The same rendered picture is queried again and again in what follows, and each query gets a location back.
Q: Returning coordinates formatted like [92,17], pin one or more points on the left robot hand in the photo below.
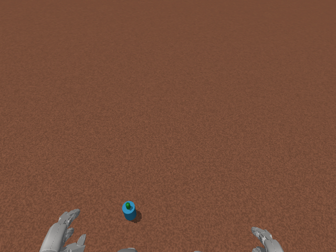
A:
[59,233]

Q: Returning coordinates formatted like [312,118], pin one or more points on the bottle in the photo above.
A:
[129,210]

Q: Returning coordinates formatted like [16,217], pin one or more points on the right robot hand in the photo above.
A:
[270,244]

